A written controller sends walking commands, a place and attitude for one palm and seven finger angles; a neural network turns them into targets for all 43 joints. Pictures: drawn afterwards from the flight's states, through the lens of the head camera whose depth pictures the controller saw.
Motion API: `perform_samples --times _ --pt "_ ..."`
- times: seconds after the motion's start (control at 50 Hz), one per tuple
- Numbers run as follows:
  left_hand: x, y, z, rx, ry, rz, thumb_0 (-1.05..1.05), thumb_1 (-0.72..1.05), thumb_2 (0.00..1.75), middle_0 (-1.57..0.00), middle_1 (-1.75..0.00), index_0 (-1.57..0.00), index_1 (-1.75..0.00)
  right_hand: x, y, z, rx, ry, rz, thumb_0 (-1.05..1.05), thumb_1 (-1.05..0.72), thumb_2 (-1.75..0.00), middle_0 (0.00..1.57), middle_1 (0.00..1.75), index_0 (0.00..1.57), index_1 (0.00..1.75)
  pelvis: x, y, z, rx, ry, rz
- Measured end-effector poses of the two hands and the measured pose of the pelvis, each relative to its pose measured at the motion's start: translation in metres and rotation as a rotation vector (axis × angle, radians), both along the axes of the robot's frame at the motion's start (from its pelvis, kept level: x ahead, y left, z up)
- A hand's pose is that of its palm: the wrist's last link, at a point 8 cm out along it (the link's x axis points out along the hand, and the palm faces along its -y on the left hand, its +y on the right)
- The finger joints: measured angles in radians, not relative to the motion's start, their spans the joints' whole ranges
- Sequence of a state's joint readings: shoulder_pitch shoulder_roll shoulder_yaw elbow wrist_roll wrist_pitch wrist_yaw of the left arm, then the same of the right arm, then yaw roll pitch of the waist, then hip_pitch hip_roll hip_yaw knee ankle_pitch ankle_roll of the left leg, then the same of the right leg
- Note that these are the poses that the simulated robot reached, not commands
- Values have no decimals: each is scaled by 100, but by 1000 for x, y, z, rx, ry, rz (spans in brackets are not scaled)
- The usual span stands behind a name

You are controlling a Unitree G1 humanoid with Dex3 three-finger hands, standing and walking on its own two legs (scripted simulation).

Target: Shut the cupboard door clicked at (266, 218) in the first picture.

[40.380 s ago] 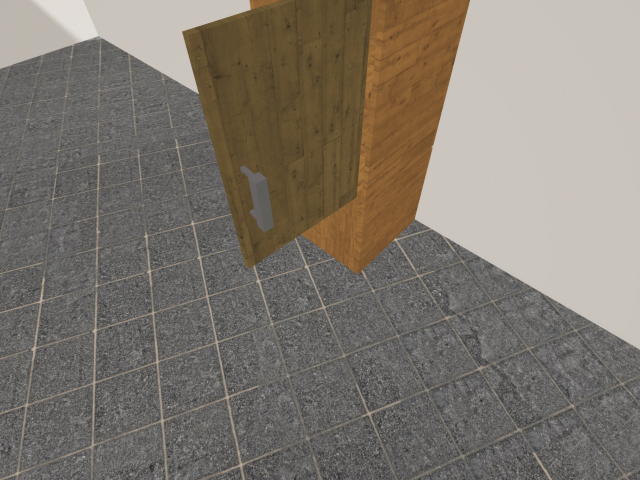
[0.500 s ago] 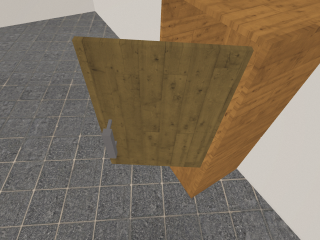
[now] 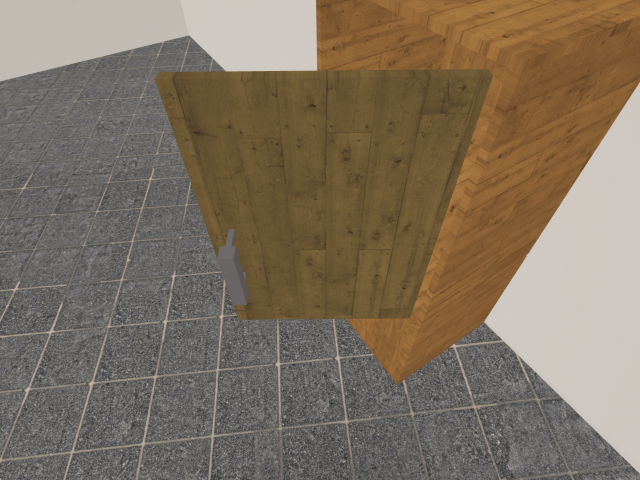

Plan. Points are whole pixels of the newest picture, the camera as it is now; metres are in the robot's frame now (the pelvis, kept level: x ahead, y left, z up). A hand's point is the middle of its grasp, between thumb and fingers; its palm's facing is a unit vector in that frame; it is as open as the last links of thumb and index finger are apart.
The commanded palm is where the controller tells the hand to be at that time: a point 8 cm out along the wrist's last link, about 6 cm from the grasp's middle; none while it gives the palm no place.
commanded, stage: look again from close up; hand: left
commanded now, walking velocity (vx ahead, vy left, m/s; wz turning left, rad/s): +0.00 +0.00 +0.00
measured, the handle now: (236, 267) +0.48 +0.19 -0.10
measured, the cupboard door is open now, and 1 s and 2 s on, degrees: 57 57 57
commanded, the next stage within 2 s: raise the hand and make a fist in 0.56 s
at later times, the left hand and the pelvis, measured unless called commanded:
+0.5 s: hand out of the picture +0.04 +0.17 -0.17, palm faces +0.00 -0.98 -0.22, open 7.4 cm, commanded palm none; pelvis +0.02 -0.01 +0.00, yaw +0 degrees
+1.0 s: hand (214, 452) +0.17 +0.15 -0.06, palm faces +0.01 -1.00 -0.04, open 6.6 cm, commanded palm +0.12 +0.22 -0.07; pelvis -0.03 -0.05 -0.09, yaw +2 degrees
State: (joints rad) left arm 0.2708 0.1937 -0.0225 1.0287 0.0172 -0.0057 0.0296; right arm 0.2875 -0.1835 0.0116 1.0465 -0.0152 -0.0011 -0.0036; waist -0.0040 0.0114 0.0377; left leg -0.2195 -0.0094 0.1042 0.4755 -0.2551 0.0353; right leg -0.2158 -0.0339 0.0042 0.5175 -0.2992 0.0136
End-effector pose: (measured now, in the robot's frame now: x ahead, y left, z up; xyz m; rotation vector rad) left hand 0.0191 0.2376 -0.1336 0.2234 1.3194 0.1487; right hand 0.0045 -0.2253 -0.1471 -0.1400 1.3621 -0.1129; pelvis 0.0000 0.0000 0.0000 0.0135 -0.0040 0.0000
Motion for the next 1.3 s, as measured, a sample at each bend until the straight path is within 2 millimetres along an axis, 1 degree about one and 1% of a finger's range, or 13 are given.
perform_samples --times 0.18,0.52,0.68,0.72,0.82,0.88,0.92,0.98,1.04,1.08,1.16,1.22,1.3 --pt "-14 -9 -6 -23 71 19 0 90 90 -20 -30 -20 -30 -5 -5 3 -17 50 -8 1 -91 -89 20 30 20 30 6 -4 1 0 1 -2" --pt "15 -18 -6 -27 25 24 0 90 90 -20 -30 -20 -30 50 -17 7 -35 -42 22 1 -91 -89 20 30 20 30 19 -13 3 0 2 1" --pt "27 -15 -3 -1 -9 23 0 90 90 -20 -30 -20 -30 65 -26 8 -44 -67 29 1 -91 -89 20 30 20 30 23 -18 3 -5 4 6" --pt "56 -5 16 15 -214 112 1 90 90 -21 -30 -20 -30 73 -32 12 -84 -175 28 1 -91 -89 20 30 20 30 19 -19 -2 -6 -2 11" --pt "139 -8 106 30 -907 109 1 91 90 -23 -33 -22 -33 111 -44 24 -87 -516 53 1 -91 -89 20 30 20 30 13 -25 -18 17 54 71" --pt "158 -18 120 -47 -1181 50 0 91 90 -26 -36 -25 -36 136 -53 23 -80 -636 98 1 -91 -89 20 30 20 30 -1 -32 -36 14 131 59" --pt "155 -28 114 -106 -1299 -44 0 91 90 -28 -39 -28 -39 151 -58 21 -84 -705 134 1 -90 -89 20 30 20 30 -11 -38 -52 20 185 47" --pt "136 -37 85 -172 -1334 -159 0 90 90 -33 -44 -32 -44 171 -65 12 -97 -793 176 1 -90 -89 20 30 20 30 -27 -44 -80 20 242 37" --pt "108 -32 55 -191 -1274 -126 0 90 90 -38 -49 -38 -50 184 -65 1 -104 -856 191 1 -91 -90 20 30 20 30 -39 -47 -104 14 266 39" --pt "92 -25 45 -168 -1256 -74 1 90 90 -42 -53 -42 -54 187 -61 -7 -103 -876 197 2 -91 -90 20 30 20 30 -45 -48 -115 3 270 45" --pt "78 -18 53 -113 -1307 -68 1 90 90 -49 -61 -48 -61 178 -44 -25 -83 -862 213 2 -91 -90 20 30 20 30 -55 -48 -126 -27 269 57" --pt "86 -21 64 -133 -1349 -131 2 90 90 -54 -67 -54 -67 162 -31 -38 -58 -817 212 2 -91 -90 20 30 20 30 -61 -46 -128 -44 271 62" --pt "106 -24 64 -202 -1307 -174 1 90 90 -61 -75 -61 -75 133 -19 -50 -31 -745 169 2 -90 -89 20 30 20 30 -65 -40 -125 -53 278 58"
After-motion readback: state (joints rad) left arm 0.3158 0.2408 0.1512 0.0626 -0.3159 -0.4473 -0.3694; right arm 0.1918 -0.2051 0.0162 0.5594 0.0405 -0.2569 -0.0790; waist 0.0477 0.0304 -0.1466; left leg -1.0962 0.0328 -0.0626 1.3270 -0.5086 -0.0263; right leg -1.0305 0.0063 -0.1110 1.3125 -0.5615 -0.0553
